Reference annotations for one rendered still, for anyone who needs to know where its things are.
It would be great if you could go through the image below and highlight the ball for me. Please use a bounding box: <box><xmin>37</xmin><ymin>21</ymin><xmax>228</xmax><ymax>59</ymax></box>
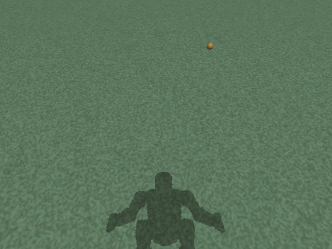
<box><xmin>207</xmin><ymin>43</ymin><xmax>214</xmax><ymax>49</ymax></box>

